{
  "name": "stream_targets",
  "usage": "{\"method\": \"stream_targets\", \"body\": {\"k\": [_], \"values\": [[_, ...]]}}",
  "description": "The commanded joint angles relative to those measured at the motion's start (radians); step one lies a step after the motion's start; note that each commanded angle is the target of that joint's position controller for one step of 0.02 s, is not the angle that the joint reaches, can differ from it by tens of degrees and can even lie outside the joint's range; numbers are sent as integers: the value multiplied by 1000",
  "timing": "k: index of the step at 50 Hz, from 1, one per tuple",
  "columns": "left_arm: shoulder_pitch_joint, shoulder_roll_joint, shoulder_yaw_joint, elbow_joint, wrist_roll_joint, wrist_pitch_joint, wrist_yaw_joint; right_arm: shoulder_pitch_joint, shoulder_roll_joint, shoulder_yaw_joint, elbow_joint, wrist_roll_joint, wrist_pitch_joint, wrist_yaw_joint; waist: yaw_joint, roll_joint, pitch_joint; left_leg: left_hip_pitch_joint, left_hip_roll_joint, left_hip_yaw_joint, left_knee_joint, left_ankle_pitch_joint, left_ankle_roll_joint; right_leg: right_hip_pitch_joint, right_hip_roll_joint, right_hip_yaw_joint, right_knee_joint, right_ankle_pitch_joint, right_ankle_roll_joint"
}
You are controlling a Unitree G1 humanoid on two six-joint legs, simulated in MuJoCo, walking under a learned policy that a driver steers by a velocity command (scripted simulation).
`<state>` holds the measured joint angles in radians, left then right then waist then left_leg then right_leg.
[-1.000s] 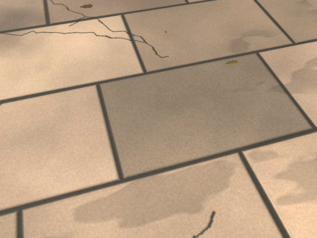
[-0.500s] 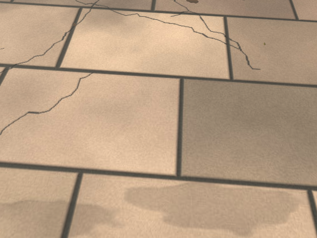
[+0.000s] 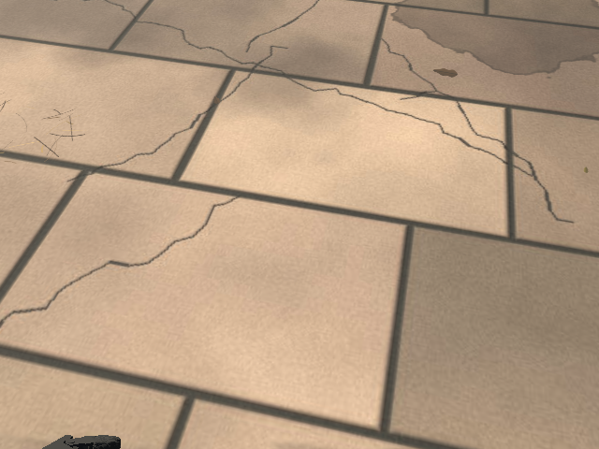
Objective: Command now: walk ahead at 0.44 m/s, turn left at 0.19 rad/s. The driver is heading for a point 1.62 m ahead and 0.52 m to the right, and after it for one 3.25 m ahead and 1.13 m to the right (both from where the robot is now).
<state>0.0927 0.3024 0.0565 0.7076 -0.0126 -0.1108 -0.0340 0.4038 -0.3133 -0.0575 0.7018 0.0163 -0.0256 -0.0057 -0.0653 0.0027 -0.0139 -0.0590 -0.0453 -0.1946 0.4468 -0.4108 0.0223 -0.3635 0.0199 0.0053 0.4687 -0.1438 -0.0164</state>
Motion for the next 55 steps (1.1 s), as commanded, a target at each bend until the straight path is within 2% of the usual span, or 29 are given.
{"method": "stream_targets", "body": {"k": [1, 2, 3, 5, 7, 9, 14, 17, 20, 22, 23, 24, 25, 26, 27, 28, 29, 30, 34, 38, 45, 48, 49, 50, 51, 52, 53, 54, 55], "values": [[304, 290, 87, 7, 23, -11, 13, -8, -29, 5, -109, 7, -27, -9, 147, -238, -197, -500, -18, 59, 515, 97, 16, 624, -328, 526, -133, -245, -228], [327, 216, 70, 23, 3, -11, 0, -28, -98, -10, -108, 17, -36, -16, 161, -241, -149, -675, -21, 22, 693, -147, -5, 628, -396, 725, -228, -428, -268], [286, 156, 49, 22, -2, -8, 2, -70, -138, -23, -101, 28, -41, -13, 150, -168, -35, -745, 28, 0, 764, -86, 8, 552, -379, 633, -232, -446, -243], [218, 99, 28, 9, 11, 3, 9, -143, -112, -16, -103, 4, -48, -2, 122, -71, 52, -746, 99, 67, 722, 51, 14, 429, -294, 440, -259, -265, -208], [189, 89, 19, 3, 19, 3, 15, -148, -88, -15, -100, -3, -50, 9, 93, -105, 56, -676, 138, 91, 657, 130, 0, 344, -252, 344, -293, -106, -201], [196, 100, 20, 14, 9, 0, 19, -160, -57, -6, -100, -7, -46, 15, 85, -99, 57, -666, 144, 123, 602, 164, -21, 308, -235, 268, -317, 19, -209], [240, 139, 23, 52, -4, 10, 28, -324, -4, 19, -143, -13, -64, 26, 130, -73, 81, -589, 121, 185, 258, 401, -42, 263, -182, 106, -335, 226, -181], [308, 154, 23, 86, -11, 20, 31, -413, -6, 20, -164, 0, -73, 42, 158, -70, 97, -526, 92, 198, 134, 497, -30, 288, -209, 100, -340, 223, -175], [328, 164, 26, 110, -16, 37, 35, -440, -34, 9, -178, 3, -76, 55, 134, -75, 96, -519, 79, 185, 70, 439, 12, 399, -255, 100, -285, 323, -150], [321, 189, 33, 112, -11, 48, 40, -367, -73, -10, -163, -1, -73, 54, 76, -97, 31, -395, 40, 213, 63, 362, 48, 448, -257, 85, -166, 598, -129], [304, 189, 32, 109, -8, 56, 43, -241, -106, -30, -129, -2, -69, 46, 1, -91, -50, -221, 14, 239, 40, 370, 80, 425, -227, 52, -12, 732, -109], [296, 168, 20, 92, 4, 59, 48, -91, -148, -46, -94, -12, -64, 34, -71, -73, -157, 38, 76, 186, 58, 448, 117, 293, -180, 31, 207, 661, -71], [395, 54, -16, 55, 23, 46, 45, 14, -253, -64, -82, -50, -61, 25, -37, 149, -340, 456, 364, -208, 94, 575, 255, -75, -37, -5, 612, 170, 0], [453, 49, -25, 90, 13, 31, 36, 28, -201, -53, -73, -36, -56, 30, -29, 264, -476, 513, 483, -517, -33, 638, 360, -207, 65, 117, 828, -463, 27], [368, 155, 6, 81, -15, 26, 32, -48, -135, -31, -81, -25, -52, 30, -31, 155, -324, 379, 434, -359, -40, 700, 312, -266, 0, 152, 890, -443, 26], [285, 153, 5, 56, -22, 26, 32, -114, -103, -20, -80, -18, -51, 30, -6, 100, -190, 235, 385, -191, -42, 820, 276, -281, -48, 109, 851, -391, 28], [242, 135, 3, 50, -8, 30, 38, -166, -78, -11, -71, -16, -53, 34, 26, 28, -108, 103, 332, -99, -70, 888, 246, -266, -84, 79, 778, -342, 36], [230, 131, 8, 48, 4, 41, 42, -200, -61, -6, -69, -19, -57, 37, 54, 32, -67, 1, 295, -40, -106, 913, 224, -215, -108, 69, 713, -303, 41], [299, 51, -9, 71, 8, 86, 54, -279, -66, -7, -27, -39, -78, 36, 128, 79, -65, -186, 260, 108, -191, 982, 234, -42, -108, 53, 519, -173, 83], [173, 62, -10, 27, 8, 93, 49, -272, -113, -19, 18, -43, -64, 13, 81, 90, -56, -170, 247, 197, -218, 860, 208, -21, -102, 38, 321, 37, 72], [51, 97, 17, -71, 7, 120, 23, -248, -154, -38, 64, -10, 5, -13, 43, 68, -4, -22, 337, 163, -137, 633, 203, -117, -95, 11, 221, -128, 31], [93, 96, 30, -84, 3, 119, 13, -246, -148, -41, 70, 12, 24, -25, 75, 54, -25, -8, 298, 208, 29, 668, 128, 4, -47, -34, 14, 2, -19], [141, 159, 53, -82, 5, 116, 21, -199, -128, -37, 77, -1, 20, -27, 80, -34, -75, -64, 217, 271, 182, 595, 59, 142, -80, 52, -57, 287, -62], [190, 275, 83, -93, 11, 120, 40, -204, -82, -20, 33, -45, 8, -21, 62, -265, -133, -340, 74, 341, 451, 175, -31, 362, -280, 354, -25, 626, -210], [263, 236, 73, -87, 13, 115, 36, -267, -75, -13, 8, -50, 2, -11, 131, -282, -214, -547, -28, 208, 642, -282, -56, 471, -391, 576, -97, 471, -375], [263, 192, 60, -84, 4, 101, 30, -272, -111, -26, 11, -24, -5, 5, 130, -158, -195, -601, 27, 116, 718, -251, -43, 454, -362, 543, -135, 210, -351], [228, 166, 55, -85, -7, 89, 30, -291, -113, -30, 10, -4, -10, 15, 111, -108, -141, -642, 61, 108, 696, -157, -30, 418, -305, 489, -158, -43, -293], [197, 155, 52, -90, -16, 86, 32, -317, -114, -33, 10, -4, -13, 16, 105, -72, -85, -661, 84, 116, 625, -84, -27, 366, -271, 459, -197, -219, -251], [170, 152, 48, -98, -14, 85, 39, -344, -124, -38, 5, -12, -17, 13, 99, -87, -42, -642, 97, 118, 555, -16, -30, 311, -251, 445, -232, -285, -233]]}}
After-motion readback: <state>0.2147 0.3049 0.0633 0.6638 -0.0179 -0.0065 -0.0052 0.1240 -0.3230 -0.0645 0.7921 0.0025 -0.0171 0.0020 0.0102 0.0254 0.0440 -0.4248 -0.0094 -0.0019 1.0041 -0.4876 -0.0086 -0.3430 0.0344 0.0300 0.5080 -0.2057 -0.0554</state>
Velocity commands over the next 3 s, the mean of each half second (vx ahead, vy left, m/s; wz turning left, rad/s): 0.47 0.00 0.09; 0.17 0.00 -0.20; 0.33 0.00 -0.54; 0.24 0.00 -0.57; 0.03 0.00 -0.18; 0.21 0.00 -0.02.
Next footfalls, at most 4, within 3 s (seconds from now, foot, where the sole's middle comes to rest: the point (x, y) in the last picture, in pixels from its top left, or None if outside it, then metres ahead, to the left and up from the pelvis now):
0.48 left None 0.43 0.12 -0.77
0.98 right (344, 445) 0.51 -0.10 -0.77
1.40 left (253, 375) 0.69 0.09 -0.77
1.86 right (388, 328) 0.79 -0.25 -0.77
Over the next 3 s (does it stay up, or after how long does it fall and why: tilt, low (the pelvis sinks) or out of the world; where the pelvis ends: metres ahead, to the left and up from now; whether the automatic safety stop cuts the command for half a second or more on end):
stays up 0.89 -0.21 0.01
